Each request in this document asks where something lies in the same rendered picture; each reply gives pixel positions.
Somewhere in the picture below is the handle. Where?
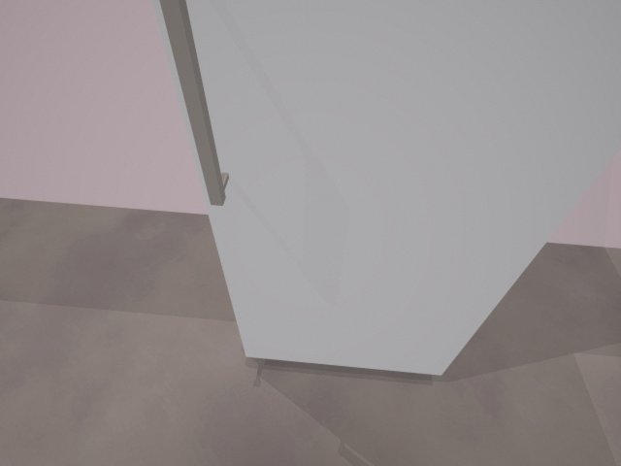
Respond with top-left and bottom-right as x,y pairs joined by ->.
159,0 -> 229,206

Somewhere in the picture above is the fridge door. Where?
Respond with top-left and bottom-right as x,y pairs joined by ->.
151,0 -> 621,376

